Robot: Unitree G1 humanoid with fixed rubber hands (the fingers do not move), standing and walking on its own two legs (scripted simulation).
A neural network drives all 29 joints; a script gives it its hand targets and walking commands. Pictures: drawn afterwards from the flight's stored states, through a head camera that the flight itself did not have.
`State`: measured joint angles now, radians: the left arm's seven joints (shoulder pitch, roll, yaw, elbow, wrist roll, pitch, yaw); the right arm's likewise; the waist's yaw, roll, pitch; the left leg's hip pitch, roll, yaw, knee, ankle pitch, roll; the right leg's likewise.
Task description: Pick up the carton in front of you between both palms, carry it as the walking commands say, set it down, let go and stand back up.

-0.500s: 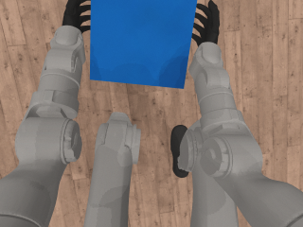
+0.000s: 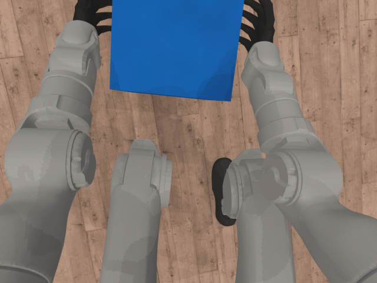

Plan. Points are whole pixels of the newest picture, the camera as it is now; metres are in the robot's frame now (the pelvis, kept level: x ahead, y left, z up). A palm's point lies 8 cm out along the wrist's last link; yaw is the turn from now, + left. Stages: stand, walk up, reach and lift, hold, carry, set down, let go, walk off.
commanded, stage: set down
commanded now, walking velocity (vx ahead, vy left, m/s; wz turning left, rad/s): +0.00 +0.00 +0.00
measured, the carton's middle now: (174, 49) +0.52 +0.08 -0.24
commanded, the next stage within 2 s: let go in 1.94 s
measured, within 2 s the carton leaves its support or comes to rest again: rests again in 0.04 s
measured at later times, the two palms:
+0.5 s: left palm (89, 22) +0.52 +0.24 -0.16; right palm (258, 39) +0.53 -0.07 -0.15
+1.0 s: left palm (59, 32) +0.49 +0.29 -0.16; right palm (274, 52) +0.52 -0.11 -0.15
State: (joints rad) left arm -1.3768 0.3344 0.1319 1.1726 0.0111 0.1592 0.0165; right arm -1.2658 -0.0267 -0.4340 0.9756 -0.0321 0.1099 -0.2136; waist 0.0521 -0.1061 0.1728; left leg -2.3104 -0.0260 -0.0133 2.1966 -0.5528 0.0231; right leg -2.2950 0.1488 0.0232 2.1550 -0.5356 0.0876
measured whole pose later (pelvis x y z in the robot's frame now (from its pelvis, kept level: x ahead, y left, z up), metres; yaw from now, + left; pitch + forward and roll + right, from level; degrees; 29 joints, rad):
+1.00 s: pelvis +0.00 +0.00 +0.00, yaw +0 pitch +35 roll -4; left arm -1.26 0.52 0.08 1.06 -0.22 0.01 -0.04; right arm -1.21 -0.21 -0.10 0.93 0.25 0.05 -0.19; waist 0.04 -0.08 0.31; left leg -2.25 -0.03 -0.03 2.21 -0.58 0.02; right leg -2.22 0.14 0.01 2.16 -0.56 0.09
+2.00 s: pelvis +0.05 +0.01 +0.26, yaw +3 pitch +42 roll -3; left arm -0.94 0.38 0.30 0.89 0.01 0.09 -0.15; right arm -0.78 -0.01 -0.26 0.60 -0.03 0.14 -0.16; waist 0.01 -0.02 -0.07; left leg -1.59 -0.06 -0.06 1.25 -0.39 0.02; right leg -1.55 0.06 0.05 1.21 -0.39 0.05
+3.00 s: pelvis +0.14 -0.02 +0.41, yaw +6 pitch -3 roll +0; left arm 0.22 0.21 0.05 0.43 0.01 0.12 -0.08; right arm 0.22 -0.22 -0.03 0.42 0.00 0.12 0.06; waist 0.00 -0.01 0.08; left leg -0.11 -0.02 -0.09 0.43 -0.26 -0.01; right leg -0.11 0.05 0.05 0.45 -0.28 -0.03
